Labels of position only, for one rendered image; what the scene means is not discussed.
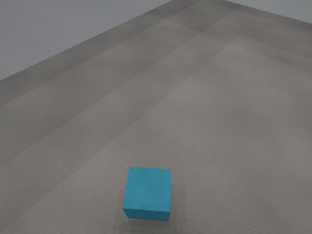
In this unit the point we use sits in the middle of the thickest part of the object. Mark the carton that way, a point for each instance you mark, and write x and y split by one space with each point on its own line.
148 193

